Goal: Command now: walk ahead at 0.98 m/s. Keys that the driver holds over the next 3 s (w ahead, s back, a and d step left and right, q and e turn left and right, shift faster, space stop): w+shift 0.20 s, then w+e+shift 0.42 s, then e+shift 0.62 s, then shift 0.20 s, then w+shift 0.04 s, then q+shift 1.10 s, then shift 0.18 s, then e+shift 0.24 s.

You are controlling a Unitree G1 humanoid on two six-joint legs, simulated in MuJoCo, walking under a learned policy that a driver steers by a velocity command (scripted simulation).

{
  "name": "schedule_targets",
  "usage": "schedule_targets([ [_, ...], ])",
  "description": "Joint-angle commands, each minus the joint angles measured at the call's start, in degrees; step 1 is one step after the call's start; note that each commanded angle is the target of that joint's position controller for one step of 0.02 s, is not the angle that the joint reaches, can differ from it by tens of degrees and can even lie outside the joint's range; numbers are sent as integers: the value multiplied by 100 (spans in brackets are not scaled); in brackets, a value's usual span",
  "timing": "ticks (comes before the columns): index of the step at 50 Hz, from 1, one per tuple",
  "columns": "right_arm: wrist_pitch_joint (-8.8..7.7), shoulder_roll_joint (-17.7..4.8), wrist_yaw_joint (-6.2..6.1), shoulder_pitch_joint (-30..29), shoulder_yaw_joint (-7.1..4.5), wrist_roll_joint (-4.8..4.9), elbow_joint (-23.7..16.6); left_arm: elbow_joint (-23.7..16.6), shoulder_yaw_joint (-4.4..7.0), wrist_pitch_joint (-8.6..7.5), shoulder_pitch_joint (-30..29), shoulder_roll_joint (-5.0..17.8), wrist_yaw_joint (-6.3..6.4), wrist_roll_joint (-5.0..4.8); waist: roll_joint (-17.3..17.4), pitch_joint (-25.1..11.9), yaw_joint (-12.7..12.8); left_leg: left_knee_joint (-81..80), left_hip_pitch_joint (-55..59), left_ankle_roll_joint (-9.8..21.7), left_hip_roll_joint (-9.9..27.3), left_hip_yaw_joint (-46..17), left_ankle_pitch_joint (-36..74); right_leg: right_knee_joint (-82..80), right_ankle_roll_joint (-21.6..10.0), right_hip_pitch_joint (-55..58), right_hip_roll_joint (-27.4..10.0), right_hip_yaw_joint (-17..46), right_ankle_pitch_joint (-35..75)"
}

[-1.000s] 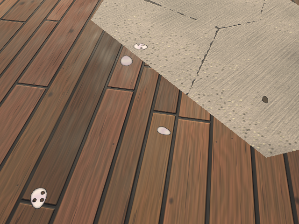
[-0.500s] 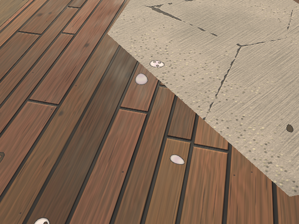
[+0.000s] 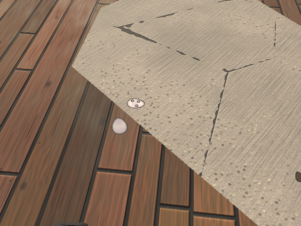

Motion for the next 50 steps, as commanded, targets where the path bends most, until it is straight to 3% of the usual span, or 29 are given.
schedule_targets([
  [1, -151, -809, -76, -77, -68, 39, -319, -449, -51, -56, -730, 185, -9, -81, 220, 914, 176, -949, -1138, 306, 1447, -391, 3940, -1028, -141, 1282, 408, -433, 575],
  [4, -41, -1161, -190, 11, -96, -106, -251, -412, 47, -60, -377, 517, 107, -54, 683, 238, 479, 371, 272, 146, 1673, -228, 7274, -1322, -351, 1823, 1050, -623, -429],
  [6, 137, -1423, -302, -223, -177, -260, -239, 94, 237, -56, 1431, 927, 260, -70, 926, -734, 1348, 2696, 266, 154, 1811, -195, 7742, -1446, -544, 3529, 1230, -392, -1188],
  [7, 173, -1377, -304, -507, -187, -270, -321, 410, 365, -35, 2528, 1176, 363, 11, 822, -1188, 1864, 4350, -677, 196, 1629, -117, 6562, -1479, -697, 4907, 827, -35, -1630],
  [8, 123, -609, -193, -360, -37, -174, -555, 496, 506, -15, 3073, 1650, 445, 176, -338, -1746, 1611, 6669, -2622, 196, 910, -123, 2501, -1316, -1018, 6440, -680, 1889, -3241],
  [9, 3, -394, -82, 149, 2, 169, -683, 521, 541, -14, 2814, 1596, 319, 168, -1458, -2298, 1040, 8103, -4447, 130, 102, -895, -845, -2560, -1654, 7325, -1586, 5096, -4112],
  [10, -18, -803, -152, -675, -55, 108, -856, 519, 500, -47, 2233, 1182, 244, 67, -543, -1308, 987, 7913, -5046, 310, 646, -1044, -167, -2941, -1364, 6611, -1211, 4428, -4070],
  [12, -39, -701, -99, -1463, -30, -66, -1096, 667, 361, -128, 1858, 591, 196, 31, 381, -235, 654, 7105, -4795, 261, 1063, -923, 371, -3218, -1138, 4899, -730, 3119, -2758],
  [14, 108, -414, 25, -1454, 44, -318, -1259, 853, 255, -170, 1915, 381, 266, -30, 167, 75, 202, 6544, -4387, 18, 1276, -889, 296, -3447, -1021, 3844, -267, 2562, -2480],
  [16, 192, -365, 105, -1828, 88, -403, -1487, 932, 273, -250, 2108, 520, 312, -148, 116, 429, 130, 6021, -4645, -277, 1442, -740, 235, -3740, -1135, 3399, -130, 2346, -2323],
  [20, 179, -495, 205, -3334, 200, -292, -2133, 787, 345, -333, 2202, 802, 288, -171, 87, 893, 371, 3589, -3948, -617, 1280, -287, 1798, -4190, -992, 2423, 354, 1657, -916],
  [23, 176, -618, 184, -3706, 202, -148, -2263, 757, 442, -356, 2493, 1142, 236, -239, -107, 631, 614, 2717, -3082, -563, 951, -183, 2687, -4171, -804, 2895, 246, 1688, 325],
  [26, 168, -1010, 39, -3554, 79, -164, -2325, 729, 477, -285, 2630, 1281, 282, -208, -254, 163, 547, 2073, -2732, -420, 700, -307, 2070, -3106, -545, 4219, 151, 1774, 1890],
  [28, 114, -1423, -124, -1900, -122, -156, -1910, 650, 558, -223, 2418, 1610, 310, -130, -287, -875, -286, 2106, -902, -303, 638, -331, 1258, -889, -349, 4029, 334, 1707, 2436],
  [29, 115, -1778, -259, -738, -260, -253, -1718, 497, 517, -234, 2186, 1372, 296, -97, -189, -1546, -806, 2439, 526, -250, 1403, -912, 269, 739, -306, 3028, 601, 1627, 1298],
  [30, 119, -2168, -323, -110, -353, -503, -1627, 242, 293, -260, 2377, 317, 310, -172, 1266, -2199, -614, 2103, 1746, -224, 3035, -2883, -1469, 2758, -315, 1518, 1084, 1266, -3158],
  [31, 154, -2296, -224, -654, -422, -470, -1694, -73, 253, -238, 2902, 445, 324, -486, 2625, -2765, -18, 696, 1875, 316, 3671, -5685, -2337, 3804, -320, 485, 1194, 1093, -3326],
  [32, 175, -1535, -180, -1373, -315, -428, -1872, 86, 300, -107, 2291, 815, 404, -329, 1347, -1551, 1, 636, 934, 287, 3296, -4592, -2033, 3912, -290, 133, 711, 906, -2713],
  [33, 148, -1045, -150, -1666, -190, -381, -1865, 89, 317, -33, 1893, 833, 374, -221, 532, -793, 24, 865, 84, 253, 3009, -3273, -184, 3562, -180, 225, 525, 793, -2341],
  [34, 126, -893, -137, -1649, -145, -414, -1754, 105, 335, 42, 1754, 754, 341, -163, 196, -493, 134, 1011, -426, 190, 2811, -2380, 1901, 3363, -54, 451, 419, 755, -2392],
  [35, 86, -801, -152, -1466, -99, -345, -1595, 37, 348, 149, 1707, 649, 299, -55, 327, -353, 267, 1156, -704, 133, 2658, -1642, 3355, 3168, 40, 558, 332, 724, -2553],
  [37, 13, -619, -119, -1248, -44, -154, -1333, -162, 325, 341, 1501, 418, 229, -8, 746, -219, 432, 1193, -945, -69, 2457, -805, 4570, 2744, 113, 548, 306, 565, -2627],
  [38, -18, -774, -184, -2263, -161, 98, -1572, -392, 373, 324, 1467, 462, 283, -637, 1230, -128, 633, 1018, -1051, -51, 2223, -452, 4319, 2441, 168, 473, 41, 769, -2434],
  [39, -21, -858, -245, -2652, -175, 145, -1700, -529, 324, 313, 1187, 508, 268, -659, 1106, 4, 672, 769, -1409, -15, 2201, -177, 4121, 1889, 224, 546, 60, 584, -2117],
  [42, 72, -1310, -428, -2931, -306, 104, -1783, -723, 280, 233, 916, 491, 105, -322, 616, 37, 675, 752, -2147, -36, 1835, 758, 4043, -151, 373, 1835, 407, -58, -449],
  [46, 189, -1770, -440, -2798, -431, 325, -1877, -742, 533, 339, 1476, 1132, -44, -293, 705, -507, 1007, 2108, -1538, -203, 1966, 858, 5653, -633, -51, 2980, 964, -386, -438],
  [48, 281, -1673, -370, -2853, -415, 324, -1977, -542, 821, 375, 2573, 1681, 49, -291, 350, -942, 1572, 4248, -2071, -416, 1828, 764, 4677, -1166, -485, 4514, 1156, -182, -159],
  [49, 306, -1036, -271, -2386, -242, 97, -1905, -552, 843, 365, 2277, 1860, 185, -375, -975, -494, 1136, 5892, -3076, -706, 1039, 727, -604, -1578, -739, 4940, 759, 625, 1411],
  [50, 255, -835, -195, -1486, -138, -111, -2027, -1098, 789, 296, 1495, 2263, 196, -76, -1788, -1034, 281, 8014, -4584, -986, 215, 4, -2587, -1150, -1947, 5832, -495, 3234, 3818],
])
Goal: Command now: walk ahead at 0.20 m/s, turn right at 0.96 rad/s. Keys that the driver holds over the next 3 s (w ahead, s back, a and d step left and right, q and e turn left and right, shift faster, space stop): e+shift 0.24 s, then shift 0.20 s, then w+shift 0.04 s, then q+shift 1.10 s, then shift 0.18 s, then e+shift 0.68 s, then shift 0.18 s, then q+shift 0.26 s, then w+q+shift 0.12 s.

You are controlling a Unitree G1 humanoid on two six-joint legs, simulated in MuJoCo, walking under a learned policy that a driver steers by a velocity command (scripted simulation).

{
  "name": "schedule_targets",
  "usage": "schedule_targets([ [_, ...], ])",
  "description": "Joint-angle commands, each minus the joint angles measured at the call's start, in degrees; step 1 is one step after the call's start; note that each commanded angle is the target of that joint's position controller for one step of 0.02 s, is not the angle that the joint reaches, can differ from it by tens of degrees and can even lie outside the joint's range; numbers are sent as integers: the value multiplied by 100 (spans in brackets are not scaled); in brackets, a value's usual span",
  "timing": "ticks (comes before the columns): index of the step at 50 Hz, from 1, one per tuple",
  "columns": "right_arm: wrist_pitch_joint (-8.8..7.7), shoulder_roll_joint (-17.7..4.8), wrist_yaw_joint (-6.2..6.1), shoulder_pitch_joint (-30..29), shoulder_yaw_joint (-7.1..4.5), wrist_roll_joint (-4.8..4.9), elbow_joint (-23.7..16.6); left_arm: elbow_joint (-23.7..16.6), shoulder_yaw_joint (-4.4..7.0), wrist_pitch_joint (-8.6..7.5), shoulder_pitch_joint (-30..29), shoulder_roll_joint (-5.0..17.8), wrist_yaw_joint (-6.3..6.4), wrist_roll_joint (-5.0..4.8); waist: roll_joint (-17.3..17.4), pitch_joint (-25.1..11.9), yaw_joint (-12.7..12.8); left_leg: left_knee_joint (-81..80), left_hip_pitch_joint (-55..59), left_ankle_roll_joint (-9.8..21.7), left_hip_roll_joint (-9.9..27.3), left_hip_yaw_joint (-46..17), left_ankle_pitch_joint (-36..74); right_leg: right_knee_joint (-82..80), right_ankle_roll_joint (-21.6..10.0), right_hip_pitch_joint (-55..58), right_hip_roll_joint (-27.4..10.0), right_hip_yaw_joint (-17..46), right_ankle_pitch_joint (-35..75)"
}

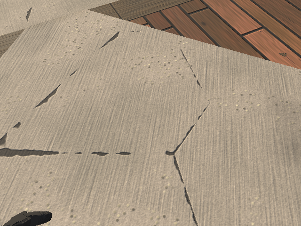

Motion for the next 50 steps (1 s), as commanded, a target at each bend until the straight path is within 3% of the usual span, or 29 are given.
schedule_targets([
  [1, -209, -761, 193, 459, 9, -155, -874, -530, 389, -55, 1102, 1446, 23, 296, -1191, -3017, 457, 3868, -3501, -133, -812, -2027, -671, -1281, -2131, 4826, -2253, 4870, 2919],
  [2, -236, -1016, 198, -114, -40, -58, -1032, -681, 360, -83, 776, 1292, -15, 159, -389, -2521, 434, 3428, -3639, -3, -631, -2178, -125, -1672, -1814, 4290, -2072, 4763, 1346],
  [3, -187, -963, 130, -431, -56, -117, -1063, -705, 292, -80, 486, 1019, 18, -11, 296, -1818, 258, 2915, -3664, -22, -443, -2158, 257, -1740, -1409, 3484, -1747, 4340, 646],
  [4, -106, -883, 63, -472, -47, -189, -1027, -746, 220, -69, 349, 843, 66, -62, 486, -1543, 114, 2540, -3413, -55, -334, -2192, 394, -1735, -1217, 2806, -1549, 4029, 815],
  [6, 45, -836, 42, -486, -83, -236, -1044, -809, 225, 19, 178, 791, 172, 7, 300, -1293, -50, 1675, -2747, -114, -291, -2134, 458, -1701, -960, 1834, -1081, 3285, 1593],
  [9, 90, -366, 36, -683, 14, -252, -1069, -790, 293, 173, 343, 897, 385, 17, 211, -1507, 28, 567, -2440, -291, -538, -1940, 862, -1383, -761, 1574, -710, 2886, 2569],
  [12, 177, -266, 35, -850, 26, -159, -1072, -872, 305, 364, 314, 888, 526, -32, -103, -1666, 117, -119, -2329, -366, -702, -2030, 1499, -1321, -490, 1555, -566, 3058, 1418],
  [15, 207, -283, 53, -977, 6, -160, -1065, -905, 217, 434, 320, 658, 541, 28, -547, -1528, 286, -620, -2118, -329, -629, -1970, 1793, -1270, -285, 1439, -530, 3072, 414],
  [18, 135, -318, 107, -1124, -5, -180, -1160, -873, 136, 428, 453, 515, 476, 88, -824, -1435, 461, -1186, -1814, -185, -564, -1904, 1642, -1032, -269, 1561, -659, 3330, 521],
  [21, 45, -363, 194, -764, -74, -210, -1087, -861, 55, 417, 390, 381, 442, 37, -804, -1284, 232, -2785, -814, 161, -407, -1777, 2558, -612, 6, 1390, -496, 3413, 213],
  [22, 53, -602, 188, -800, -113, -325, -1164, -818, -22, 408, 728, 130, 432, 86, -27, -1351, 404, -3107, -275, 494, 447, -2589, 3183, 168, 334, 1012, -81, 2987, -1387],
  [23, 131, -904, 172, -729, -164, -457, -1184, -859, -46, 374, 1078, 143, 406, 76, 1433, -1289, 617, -3498, 77, 1306, 1380, -3770, 3043, 1185, 721, 137, 835, 1939, -3361],
  [24, 110, -937, 174, -432, -237, -414, -1124, -944, 65, 259, 807, 549, 394, 63, 1625, -1139, 355, -4031, -219, 1764, 1829, -4986, 425, 2254, 882, -615, 443, 1735, -2945],
  [25, 90, -628, 163, -528, -130, -347, -1182, -888, 79, 219, 449, 641, 406, 49, 1131, -742, 257, -4137, -610, 1623, 1526, -4823, -500, 2439, 981, -610, 198, 1827, -2423],
  [26, 107, -303, 138, -767, 14, -283, -1162, -761, 27, 239, 469, 460, 403, 163, 817, -544, 416, -4118, -919, 1335, 1160, -4286, -321, 2293, 1142, -296, -17, 1656, -2078],
  [27, 124, -200, 129, -837, 85, -228, -1183, -699, -10, 250, 485, 333, 394, 253, 756, -513, 422, -4070, -985, 1215, 890, -3953, 175, 2176, 1289, -68, -179, 1397, -1862],
  [29, 222, -410, 120, -831, 32, -181, -1201, -668, -105, 147, 375, 22, 357, 257, 798, -441, 368, -3921, -1284, 1055, 297, -3238, 1196, 1353, 1375, 553, -195, 851, -1680],
  [31, 332, -881, 126, -362, -162, -115, -1172, -748, -112, 72, 18, -48, 388, 170, 1076, -489, 100, -3643, -1017, 1173, 154, -3217, 1796, 681, 1327, 693, 54, 592, -1966],
  [32, 367, -966, 128, -143, -209, -100, -1156, -734, -83, 60, 12, 10, 405, 107, 1168, -619, 44, -3546, -726, 1259, 221, -3444, 1903, 435, 1295, 675, 135, 639, -2115],
  [34, 402, -936, 119, -41, -244, -37, -1199, -643, -35, 23, 104, 97, 418, -9, 1312, -841, 67, -3450, -286, 1348, 344, -3947, 2167, -139, 1200, 710, 190, 831, -1919],
  [37, 469, -841, 41, -273, -281, 96, -1302, -368, 31, -76, 506, 163, 382, -38, 1230, -1198, 366, -3076, -357, 1129, 199, -4084, 2788, -1558, 974, 1726, 83, 908, -840],
  [38, 479, -695, 14, -272, -254, 104, -1342, -273, 91, -85, 702, 330, 384, 5, 1084, -1412, 397, -2788, -898, 899, 38, -3904, 2560, -1690, 832, 2556, -325, 1039, -426],
  [39, 464, -435, 11, -362, -184, 91, -1483, -219, 177, -55, 891, 676, 405, 168, 188, -1518, 421, -1981, -2015, 586, -305, -3281, 1831, -1526, 332, 3315, -1250, 1796, -89],
  [40, 410, -326, 68, -265, -153, 70, -1642, -148, 234, 13, 781, 849, 372, 332, -1466, -1252, 249, -1034, -3046, 293, -942, -2128, 145, -1741, -410, 3261, -2302, 2870, 1120],
  [41, 380, -743, 108, -65, -298, -11, -1541, -309, 146, -5, 469, 509, 402, 370, -1270, -1144, 214, 351, -3333, 17, -573, -1953, -385, -1692, -749, 3106, -2777, 2897, 2010],
  [42, 409, -898, 141, 81, -383, 6, -1390, -399, 64, -2, 242, 230, 460, 303, -812, -1120, 130, 981, -3320, -107, -416, -1871, -152, -1590, -604, 2989, -2536, 2389, 2178],
  [44, 544, -675, 152, 172, -344, -2, -1288, -395, 44, 9, -49, 176, 522, 128, -562, -855, 67, 1382, -3601, -312, -215, -1701, 506, -1476, -251, 2917, -2028, 1544, 2199],
  [46, 585, -388, 229, -117, -226, 20, -1440, -286, 90, 57, 123, 343, 560, 148, -618, -720, 239, 1175, -3610, -424, -73, -1379, 907, -1568, -262, 2790, -1858, 1027, 2371],
  [50, 586, -243, 393, -578, -107, 6, -1752, -171, 184, 162, 233, 627, 554, 160, -741, -823, 459, -80, -2955, -308, 90, -1062, 1295, -1547, -245, 2685, -1939, 497, 1885],
])
Over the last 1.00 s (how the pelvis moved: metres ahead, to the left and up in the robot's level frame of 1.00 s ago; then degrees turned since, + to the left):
0.87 -0.07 -0.03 -34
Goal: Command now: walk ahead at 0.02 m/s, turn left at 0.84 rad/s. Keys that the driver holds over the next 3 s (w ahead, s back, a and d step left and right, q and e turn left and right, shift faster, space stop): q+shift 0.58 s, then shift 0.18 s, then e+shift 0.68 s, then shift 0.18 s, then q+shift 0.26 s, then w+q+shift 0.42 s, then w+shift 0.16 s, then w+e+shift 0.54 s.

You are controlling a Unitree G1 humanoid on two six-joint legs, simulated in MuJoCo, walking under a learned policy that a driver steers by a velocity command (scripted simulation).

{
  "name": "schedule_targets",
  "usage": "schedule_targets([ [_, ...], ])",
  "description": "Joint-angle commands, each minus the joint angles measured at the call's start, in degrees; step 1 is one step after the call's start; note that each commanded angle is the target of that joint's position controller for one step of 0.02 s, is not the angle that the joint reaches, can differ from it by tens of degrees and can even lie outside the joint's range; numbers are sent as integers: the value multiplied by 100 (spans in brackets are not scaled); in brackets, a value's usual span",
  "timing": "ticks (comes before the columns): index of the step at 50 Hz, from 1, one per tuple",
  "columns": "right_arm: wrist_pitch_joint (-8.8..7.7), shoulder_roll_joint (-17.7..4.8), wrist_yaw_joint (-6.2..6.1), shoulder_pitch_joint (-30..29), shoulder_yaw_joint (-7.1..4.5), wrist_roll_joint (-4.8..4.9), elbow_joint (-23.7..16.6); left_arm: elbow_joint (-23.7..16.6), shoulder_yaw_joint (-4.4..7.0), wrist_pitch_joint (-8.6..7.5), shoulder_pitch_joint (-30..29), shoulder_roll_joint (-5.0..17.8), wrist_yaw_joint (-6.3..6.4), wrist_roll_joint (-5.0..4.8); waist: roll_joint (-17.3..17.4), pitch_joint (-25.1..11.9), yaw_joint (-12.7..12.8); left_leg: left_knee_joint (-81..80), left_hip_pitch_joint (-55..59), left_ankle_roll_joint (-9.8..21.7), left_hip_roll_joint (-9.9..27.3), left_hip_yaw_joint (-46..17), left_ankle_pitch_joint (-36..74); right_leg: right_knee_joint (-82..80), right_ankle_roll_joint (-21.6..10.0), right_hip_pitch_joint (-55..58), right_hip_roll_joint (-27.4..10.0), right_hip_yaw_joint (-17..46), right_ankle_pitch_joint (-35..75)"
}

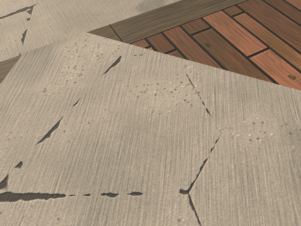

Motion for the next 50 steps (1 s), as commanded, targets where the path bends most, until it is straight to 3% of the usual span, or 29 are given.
schedule_targets([
  [1, -83, -133, 131, -456, 57, -15, -686, -295, 334, -14, -141, 1156, 3, -39, -1058, -492, 196, -829, 69, 110, 144, 248, 243, -328, -1098, 574, -1435, 402, 2967],
  [5, 28, -382, 154, -199, -86, -6, -663, -168, 398, -130, -181, 1236, -150, -268, -1088, -552, -11, -2035, 1021, 495, -132, 608, 524, 354, -729, 458, -1579, 9, 2916],
  [6, 39, -471, 102, 131, -169, -14, -559, -110, 381, -168, -142, 1126, -183, -306, -897, -682, -194, -2565, 1705, 675, -337, 654, 911, 1013, -487, 221, -1410, -286, 2929],
  [7, 18, -835, -15, 733, -333, -48, -415, -3, 341, -218, 173, 940, -234, -247, -185, -939, -445, -3091, 2981, 1009, -323, 146, 2201, 2261, -70, -617, -1018, -597, 2349],
  [8, -27, -1780, -129, 883, -519, -69, -580, -374, 174, -266, 208, 446, -265, 90, 1875, -1109, -181, -2994, 4360, 1934, 1327, -2456, 5098, 4292, 483, -2815, -152, -637, -2035],
  [9, -202, -1648, -42, 785, -432, -278, -792, -507, 161, -314, -225, 633, -239, 115, 1526, -2044, -512, -3429, 4411, 2898, 1957, -3758, 4370, 5272, 499, -3405, 267, 773, -2511],
  [10, -310, -1339, 10, 658, -343, -271, -737, -533, 211, -312, -631, 900, -209, -62, 804, -1757, -601, -3623, 4090, 2710, 1746, -3254, 3559, 5344, 346, -3453, 119, 1059, -2076],
  [11, -351, -1135, -30, 413, -290, -137, -665, -527, 205, -300, -661, 892, -156, -80, 478, -1290, -383, -3664, 3644, 2362, 1390, -2851, 2841, 4971, 225, -3440, 20, 1093, -1587],
  [12, -306, -955, -84, 95, -228, -20, -709, -425, 213, -265, -555, 907, -89, -15, 201, -1026, -196, -3712, 3216, 2086, 1133, -2561, 2408, 4539, 210, -3295, -85, 1114, -1196],
  [13, -248, -903, -146, -256, -186, -13, -796, -392, 237, -224, -448, 964, -62, 12, 289, -879, 5, -3764, 2657, 1949, 928, -2324, 2276, 4151, 215, -2898, -69, 1111, -882],
  [15, -184, -910, -229, -475, -185, -117, -887, -273, 206, -199, -267, 847, -99, 13, 370, -897, 131, -3778, 2224, 1886, 646, -2143, 2394, 3673, 304, -2430, 196, 1006, -492],
  [20, -109, -1001, -330, -387, -237, -47, -845, -182, 101, -177, -339, 657, -143, -39, 485, -936, 33, -3658, 2000, 1750, 415, -2533, 1553, 2341, 417, -1997, 556, 1171, -80],
  [25, -47, -992, -299, -405, -245, -43, -854, -216, 160, -254, -428, 793, -204, -94, 856, -822, -61, -3514, 1944, 1606, 269, -3202, 1301, 1370, 298, -1476, 693, 1320, -105],
  [28, -7, -876, -285, -615, -207, 22, -912, -75, 270, -321, -8, 927, -228, -117, 849, -836, 187, -3108, 1659, 1324, -82, -3294, 1162, -111, 130, -344, 505, 1222, 657],
  [29, 2, -572, -266, -357, -114, 17, -899, -75, 350, -293, 104, 1214, -194, -56, 189, -1073, 72, -2335, 1153, 1054, -447, -2875, -227, -453, -201, 477, -418, 1880, 729],
  [30, -18, -349, -250, -129, -36, 24, -989, -102, 395, -204, -75, 1572, -157, 94, -1564, -861, -263, -1133, 68, 724, -1316, -1504, -1588, -789, -1020, 724, -1526, 3335, 1150],
  [31, -106, -875, -228, 11, -177, -87, -903, -210, 333, -232, -128, 1271, -166, 222, -1567, -780, -223, 214, -143, 455, -952, -1344, -1533, -858, -1540, 327, -2027, 3965, 1169],
  [32, -118, -1114, -206, 49, -253, -81, -753, -326, 238, -227, -372, 977, -132, 160, -1171, -650, -262, 766, -95, 331, -725, -1176, -1153, -747, -1514, 87, -1826, 3396, 1104],
  [34, -64, -873, -226, 77, -194, -107, -549, -358, 154, -149, -544, 770, -56, -9, -761, -444, -192, 1332, -115, 149, -640, -949, -565, -630, -1193, -37, -1189, 2487, 916],
  [36, -68, -552, -197, -30, -59, -68, -579, -286, 120, -85, -331, 814, -21, -22, -693, -352, -45, 1264, -124, 73, -619, -684, -421, -621, -1226, 0, -998, 1999, 1544],
  [38, -109, -374, -208, -267, 36, -57, -662, -185, 141, -48, -38, 902, -30, 7, -899, -479, 134, 636, -99, 32, -550, -540, -494, -534, -1305, 412, -970, 1791, 1942],
  [41, -157, 97, -195, -294, 251, -201, -608, -81, 53, -40, -85, 757, -141, -33, -1201, -740, 85, -1211, 1185, 64, -318, -359, -874, -416, -1250, 151, -799, 1601, 2059],
  [43, -176, -15, -187, -189, 195, -178, -445, -15, 79, -12, 65, 904, -219, -135, -1404, -588, 99, -2459, 1784, 66, -494, -82, -320, -296, -1203, -32, -718, 1765, 2037],
  [45, -192, -297, -211, 61, 76, -145, -308, 8, 167, -16, 248, 1200, -233, -287, -1299, -501, -32, -3779, 2555, 325, -647, -46, 836, -89, -1000, -346, -657, 2020, 2172],
  [46, -188, -572, -263, 265, 5, -152, -319, -15, 155, -71, 305, 1157, -245, -280, -1036, -684, -80, -3751, 3205, 529, -177, -411, 1230, 68, -689, -768, -573, 2095, 1637],
  [47, -138, -925, -347, 576, -66, -253, -355, -134, 52, -144, 245, 768, -289, -163, 42, -992, -115, -3523, 3936, 937, 955, -1281, 2699, 1123, -279, -1539, -128, 1638, 349],
  [48, -83, -1209, -315, 414, -177, -365, -166, -315, 41, -198, 124, 657, -269, -279, 1603, -734, -55, -3681, 3194, 1740, 1794, -1875, 2853, 1764, 22, -2224, 392, 587, -1394],
  [49, -152, -780, -305, 208, -76, -418, -365, -230, 167, -172, 64, 1066, -226, -242, 1152, -613, -249, -3831, 3032, 2074, 1913, -1937, 3127, 3053, 252, -2322, 165, 679, -1921],
  [50, -208, -486, -324, -1, 14, -414, -381, -158, 260, -97, 170, 1133, -210, -283, 940, -518, -145, -3840, 2958, 2015, 1801, -1645, 3300, 3858, 334, -2540, 146, 728, -1836],
])
Over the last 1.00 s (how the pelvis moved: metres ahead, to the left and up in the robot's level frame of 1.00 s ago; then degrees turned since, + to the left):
0.17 0.08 0.04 -5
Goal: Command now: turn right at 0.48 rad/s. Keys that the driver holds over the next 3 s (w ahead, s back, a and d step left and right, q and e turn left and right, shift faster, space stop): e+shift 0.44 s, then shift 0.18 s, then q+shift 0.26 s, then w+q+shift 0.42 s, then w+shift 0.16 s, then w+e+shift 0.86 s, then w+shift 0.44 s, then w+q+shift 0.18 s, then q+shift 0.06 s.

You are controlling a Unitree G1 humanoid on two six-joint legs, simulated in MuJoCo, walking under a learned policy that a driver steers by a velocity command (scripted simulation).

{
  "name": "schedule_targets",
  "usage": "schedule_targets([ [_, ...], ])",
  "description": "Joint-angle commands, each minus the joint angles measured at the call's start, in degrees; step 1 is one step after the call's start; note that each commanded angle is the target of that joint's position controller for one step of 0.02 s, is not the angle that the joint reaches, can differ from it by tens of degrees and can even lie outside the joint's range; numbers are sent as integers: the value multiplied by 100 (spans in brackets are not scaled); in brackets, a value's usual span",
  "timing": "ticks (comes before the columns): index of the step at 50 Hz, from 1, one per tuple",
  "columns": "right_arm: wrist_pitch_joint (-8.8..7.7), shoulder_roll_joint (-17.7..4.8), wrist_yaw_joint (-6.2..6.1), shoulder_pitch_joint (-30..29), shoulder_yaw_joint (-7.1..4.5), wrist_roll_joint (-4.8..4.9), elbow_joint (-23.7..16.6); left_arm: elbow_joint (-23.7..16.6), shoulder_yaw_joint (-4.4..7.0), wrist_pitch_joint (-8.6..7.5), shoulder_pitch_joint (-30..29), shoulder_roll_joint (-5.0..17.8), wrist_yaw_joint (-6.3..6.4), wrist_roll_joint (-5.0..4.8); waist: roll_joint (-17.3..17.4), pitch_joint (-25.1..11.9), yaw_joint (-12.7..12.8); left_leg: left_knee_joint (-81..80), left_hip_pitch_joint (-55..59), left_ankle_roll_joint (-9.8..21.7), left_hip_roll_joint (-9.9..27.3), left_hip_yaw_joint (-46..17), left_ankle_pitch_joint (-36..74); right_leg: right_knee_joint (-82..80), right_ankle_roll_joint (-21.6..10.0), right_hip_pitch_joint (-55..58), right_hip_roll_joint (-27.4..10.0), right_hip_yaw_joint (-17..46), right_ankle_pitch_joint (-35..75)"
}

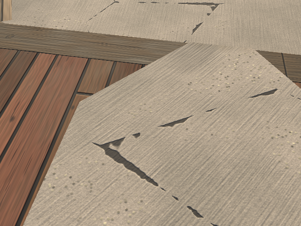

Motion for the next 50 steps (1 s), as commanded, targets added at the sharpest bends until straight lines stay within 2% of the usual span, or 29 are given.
schedule_targets([
  [1, -166, -888, -87, -130, -328, -35, -419, -402, 363, 37, -79, 883, 97, -37, 1030, -492, -245, -931, 832, 1269, 1819, -1051, 2953, 2216, 277, -1239, -189, -22, -589],
  [2, -214, -832, -90, -357, -326, 70, -404, -405, 349, 146, 12, 784, 119, -5, 1050, -358, -178, -931, 825, 1177, 1746, -778, 3016, 2299, 364, -1410, -286, -19, -233],
  [6, -186, -844, -147, -248, -381, 69, -254, -774, 224, 253, -413, 439, 7, -7, 967, -355, -381, -952, 981, 1147, 1628, -53, 2824, 1456, 488, -1328, -479, -366, 512],
  [8, -157, -1019, -132, -205, -457, 89, -203, -968, 171, 250, -570, 354, -109, 10, 981, -458, -478, -880, 997, 1140, 1747, 132, 2828, 769, 377, -947, -519, -523, 528],
  [10, -163, -1210, -71, -213, -535, 148, -148, -1066, 217, 269, -496, 493, -188, 12, 1011, -537, -453, -745, 915, 1092, 1879, 267, 2968, 284, 215, -508, -439, -745, 526],
  [13, -246, -1253, 45, -343, -583, 332, -76, -1084, 341, 373, -171, 660, -217, 5, 965, -577, -216, -155, 764, 771, 1943, 563, 2827, -699, -111, 221, -232, -991, 968],
  [14, -274, -1138, 79, -262, -567, 362, 5, -1002, 427, 386, 136, 765, -161, 17, 744, -666, -60, 466, 448, 495, 1750, 862, 2664, -1224, -299, 889, -38, -992, 1426],
  [15, -315, -963, 122, 36, -529, 283, 87, -922, 620, 364, 641, 1237, -44, 32, -157, -878, 123, 1774, -467, 33, 1261, 1227, 1851, -1740, -670, 2104, -218, -254, 3121],
  [16, -343, -459, 123, -212, -342, -71, -322, -1101, 772, 297, 721, 2081, 62, 53, -2060, -904, -59, 3735, -2612, -551, 255, 1155, -2239, -1793, -1723, 3179, -1766, 2358, 5658],
  [17, -359, -714, 79, -639, -372, -17, -422, -1205, 670, 95, 758, 1868, -51, 281, -1427, -1698, 307, 4572, -2916, -516, -55, -222, -2520, -2241, -2547, 2973, -2324, 3299, 4769],
  [18, -356, -932, 46, -875, -419, 144, -436, -1182, 588, -32, 520, 1646, -86, 265, -847, -1304, 240, 4689, -3022, -373, 76, -437, -2078, -2399, -2343, 2711, -2096, 2801, 3993],
  [20, -353, -1017, -48, -806, -462, 97, -313, -1191, 480, -34, -73, 1284, 20, 8, -314, -728, -111, 4017, -2988, -231, 270, -533, -1063, -2437, -1708, 2130, -1502, 2144, 2981],
  [21, -339, -1060, -61, -713, -490, 63, -273, -1268, 433, 17, -380, 1225, 86, -8, -370, -666, -281, 3764, -2656, -252, 231, -525, -708, -2448, -1561, 1746, -1284, 1900, 3012],
  [23, -325, -936, -9, -415, -459, 67, -83, -1359, 397, 80, -557, 1191, 184, 102, -428, -842, -392, 3603, -2269, -372, 34, -385, -233, -2405, -1503, 1539, -1102, 1619, 3320],
  [27, -249, -731, 0, -368, -353, 121, 51, -1262, 329, 117, -382, 1126, 251, 129, -482, -916, -240, 2772, -1943, -579, -5, -283, 68, -2275, -1467, 1449, -976, 1469, 3240],
  [31, -234, -759, 22, -489, -327, 148, 16, -1228, 267, 151, -457, 1082, 210, 201, -693, -698, -112, 2140, -1637, -563, 73, -273, 5, -2254, -1474, 1180, -970, 1719, 2480],
  [34, -272, -646, 87, -278, -249, 163, 122, -1113, 42, 110, -621, 581, 131, 298, -698, -767, -103, 1443, -894, -465, 323, -182, -32, -2168, -1444, 1047, -1032, 1530, 2524],
  [36, -308, -588, 138, -216, -211, 199, 127, -953, -23, 51, -646, 496, 59, 328, -720, -648, -154, 762, -278, -352, 264, -11, 155, -2125, -1377, 863, -997, 1359, 2437],
  [38, -340, -872, 157, -287, -261, 181, 9, -815, 53, 12, -462, 735, 60, 275, -530, -399, -211, -171, -75, -142, 159, -6, 1109, -1932, -1098, 937, -765, 1197, 2169],
  [39, -352, -1215, 142, -344, -323, 158, -115, -806, 106, -12, -315, 855, 100, 304, -156, -394, -78, -132, -104, 25, 440, -500, 2307, -1583, -866, 1014, -521, 1024, 1784],
  [40, -358, -1593, 135, -371, -421, 196, -140, -850, 136, -37, -80, 856, 132, 366, 604, -427, 210, -79, -128, 377, 726, -1055, 2960, -1204, -610, 892, -18, 517, 1372],
  [41, -350, -1572, 146, -203, -469, 273, -96, -896, 140, -36, -308, 800, 187, 384, 1049, -460, 39, -405, -279, 793, 989, -1640, 2584, -717, -317, 847, 331, -43, 1131],
  [43, -335, -1371, 110, 173, -441, 217, -42, -1059, 159, -7, -793, 621, 251, 257, 1519, -457, -257, -790, 137, 1360, 1457, -2787, 2525, -9, -141, 132, 601, -112, 136],
  [44, -360, -1354, 95, 420, -453, 191, -19, -1147, 166, 13, -960, 558, 240, 227, 1587, -493, -438, -881, 519, 1544, 1613, -3125, 2731, 598, -117, -379, 651, 76, -841],
  [45, -387, -1390, 56, 718, -497, 246, 69, -1190, 189, -18, -883, 569, 181, 186, 1284, -847, -476, -969, 855, 1593, 1627, -3252, 1431, 1101, -144, -624, 521, 294, -1211],
  [46, -394, -1383, 21, 743, -515, 348, 102, -1178, 188, -84, -791, 515, 80, 98, 1009, -853, -382, -1121, 829, 1412, 1487, -3237, -688, 828, -236, -717, 274, 445, -953],
  [47, -355, -1386, -1, 615, -521, 423, 73, -1194, 167, -168, -875, 437, -10, 21, 1077, -595, -342, -1395, 440, 1265, 1327, -3187, -2020, 158, -270, -560, 218, 348, -796],
  [48, -281, -1389, -26, 375, -522, 431, -4, -1174, 161, -267, -944, 365, -74, -4, 1205, -388, -276, -1555, -52, 1160, 1120, -3069, -2168, -424, -259, -71, 304, 171, -582],
  [50, -139, -1289, -60, -287, -494, 390, -293, -888, 244, -433, -299, 351, -149, -35, 1228, -413, 205, -1433, -1088, 852, 538, -2543, -1710, -1773, -264, 1563, 419, -121, 580],
])
Over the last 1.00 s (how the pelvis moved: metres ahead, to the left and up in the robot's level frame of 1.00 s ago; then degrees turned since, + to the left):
0.07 0.05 0.00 35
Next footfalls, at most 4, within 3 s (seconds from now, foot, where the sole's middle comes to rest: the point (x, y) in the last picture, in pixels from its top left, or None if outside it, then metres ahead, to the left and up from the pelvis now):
0.30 right None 0.03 -0.15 -0.77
0.76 left None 0.16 0.05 -0.77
1.50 left None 0.44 0.02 -0.77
1.94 right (177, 144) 0.87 -0.07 -0.77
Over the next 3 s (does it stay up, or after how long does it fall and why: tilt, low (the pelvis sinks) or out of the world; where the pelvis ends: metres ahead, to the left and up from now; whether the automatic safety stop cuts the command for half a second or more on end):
stays up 1.55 -0.41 0.00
